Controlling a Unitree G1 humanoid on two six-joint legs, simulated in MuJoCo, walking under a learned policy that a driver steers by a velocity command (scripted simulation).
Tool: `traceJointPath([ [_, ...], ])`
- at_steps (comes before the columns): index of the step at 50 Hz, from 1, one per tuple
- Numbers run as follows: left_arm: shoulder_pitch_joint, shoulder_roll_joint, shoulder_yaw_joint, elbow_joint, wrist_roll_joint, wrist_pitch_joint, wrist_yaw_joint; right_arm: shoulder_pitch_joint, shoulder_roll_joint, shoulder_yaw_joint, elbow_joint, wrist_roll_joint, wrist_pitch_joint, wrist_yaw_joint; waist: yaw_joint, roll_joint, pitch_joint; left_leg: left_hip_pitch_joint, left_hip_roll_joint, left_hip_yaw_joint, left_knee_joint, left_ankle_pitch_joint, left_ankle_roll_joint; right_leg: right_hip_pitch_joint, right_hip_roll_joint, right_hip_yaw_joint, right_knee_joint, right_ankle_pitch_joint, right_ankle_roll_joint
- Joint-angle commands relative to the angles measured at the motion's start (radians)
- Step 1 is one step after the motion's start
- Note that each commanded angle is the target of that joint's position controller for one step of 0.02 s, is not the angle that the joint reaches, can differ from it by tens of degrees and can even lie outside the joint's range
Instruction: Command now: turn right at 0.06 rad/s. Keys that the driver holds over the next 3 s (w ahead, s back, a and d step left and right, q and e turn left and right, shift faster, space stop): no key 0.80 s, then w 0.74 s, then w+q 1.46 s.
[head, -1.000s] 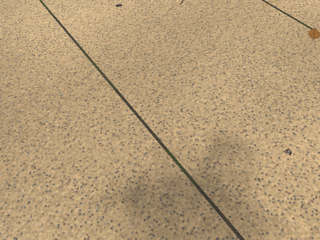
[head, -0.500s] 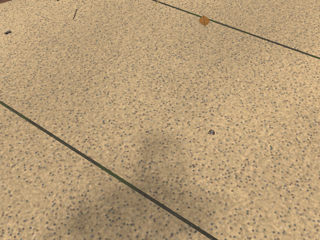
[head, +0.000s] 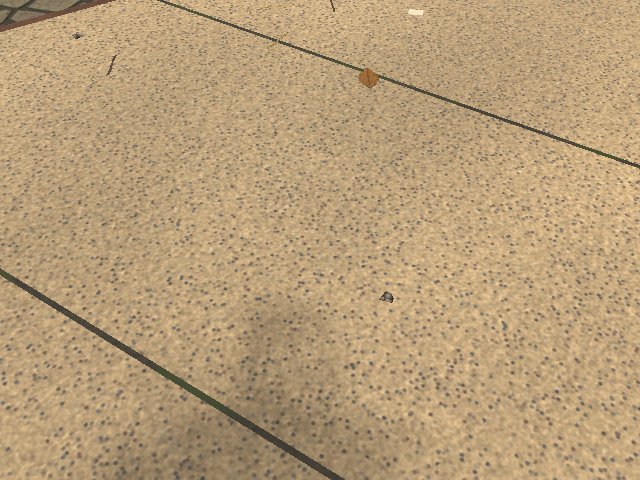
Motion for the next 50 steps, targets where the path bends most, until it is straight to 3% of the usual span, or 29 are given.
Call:
traceJointPath([
  [1,-0.031,0.113,0.037,-0.07,-0.004,0.0,0.007,-0.028,-0.105,-0.023,-0.061,-0.001,-0.028,0.001,-0.001,0.082,-0.057,0.055,0.047,-0.054,-0.06,0.227,0.045,-0.014,-0.075,0.078,-0.06,0.178,-0.02],
  [12,0.008,0.096,0.041,-0.026,-0.009,0.002,0.017,-0.024,-0.096,-0.014,-0.044,0.002,-0.025,-0.011,0.0,0.006,-0.045,0.057,0.028,-0.042,-0.04,0.222,0.048,-0.003,-0.081,0.078,-0.05,0.222,-0.01],
  [25,0.03,0.092,0.043,0.039,-0.012,-0.001,0.032,-0.009,-0.081,-0.012,0.031,0.004,-0.021,-0.019,0.001,0.012,-0.023,0.055,0.013,-0.034,-0.055,0.195,0.041,0.002,-0.084,0.074,-0.062,0.21,-0.006],
  [40,0.055,0.081,0.04,0.165,-0.016,-0.009,0.038,0.019,-0.076,-0.017,0.163,0.007,-0.012,-0.034,-0.002,0.008,0.004,0.067,0.002,-0.029,-0.085,0.174,0.04,0.0,-0.08,0.059,-0.099,0.187,-0.002],
  [41,0.079,0.078,0.041,0.184,-0.017,-0.008,0.038,0.041,-0.068,-0.016,0.182,0.008,-0.01,-0.034,-0.001,0.001,-0.019,0.074,-0.015,-0.01,-0.078,0.071,0.042,0.009,-0.071,0.052,-0.109,0.075,-0.008],
  [42,0.095,0.098,0.049,0.196,-0.026,-0.005,0.04,0.049,-0.074,-0.02,0.193,0.016,-0.008,-0.035,0.004,-0.014,0.0,0.042,-0.045,0.018,-0.045,-0.103,0.053,-0.005,-0.066,0.059,-0.117,-0.124,-0.03],
  [44,0.123,0.131,0.058,0.198,-0.038,-0.013,0.041,0.011,-0.072,-0.021,0.178,0.025,-0.02,-0.037,0.03,-0.064,0.093,-0.106,-0.06,0.03,0.035,-0.319,0.072,-0.054,-0.142,0.184,-0.2,-0.477,-0.097],
  [45,0.159,0.155,0.063,0.206,-0.043,-0.025,0.039,-0.018,-0.051,-0.016,0.162,0.031,-0.036,-0.032,0.044,-0.121,0.123,-0.175,-0.068,0.051,0.12,-0.282,0.073,-0.037,-0.225,0.31,-0.277,-0.568,-0.145],
  [46,0.167,0.184,0.072,0.212,-0.046,-0.038,0.037,-0.036,-0.036,-0.013,0.151,0.039,-0.054,-0.024,0.045,-0.176,0.151,-0.222,-0.061,0.054,0.208,-0.205,0.082,-0.025,-0.313,0.441,-0.344,-0.598,-0.198],
  [47,0.16,0.186,0.073,0.211,-0.045,-0.05,0.036,-0.056,-0.051,-0.017,0.143,0.043,-0.069,-0.015,0.047,-0.171,0.174,-0.263,-0.025,0.009,0.266,-0.199,0.098,-0.03,-0.36,0.511,-0.374,-0.552,-0.228],
  [48,0.144,0.179,0.07,0.206,-0.041,-0.061,0.034,-0.058,-0.059,-0.02,0.139,0.048,-0.081,-0.006,0.038,-0.159,0.173,-0.295,-0.003,-0.013,0.283,-0.231,0.115,-0.003,-0.376,0.52,-0.373,-0.48,-0.234],
  [50,0.093,0.171,0.067,0.194,-0.053,-0.066,0.026,-0.023,-0.061,-0.021,0.153,0.052,-0.099,0.011,0.002,-0.125,0.134,-0.212,0.011,0.0,0.133,-0.215,0.137,0.021,-0.332,0.4,-0.337,-0.323,-0.187],
])
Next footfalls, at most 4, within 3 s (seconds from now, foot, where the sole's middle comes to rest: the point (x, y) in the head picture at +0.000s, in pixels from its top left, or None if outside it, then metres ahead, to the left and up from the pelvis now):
1.54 right None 0.46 -0.07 -0.77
2.10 left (230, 386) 0.72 0.22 -0.77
2.60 right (266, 268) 1.06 0.16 -0.77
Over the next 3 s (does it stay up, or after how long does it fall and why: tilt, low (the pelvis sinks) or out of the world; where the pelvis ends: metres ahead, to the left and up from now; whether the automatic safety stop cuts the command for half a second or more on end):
stays up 1.02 0.28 0.00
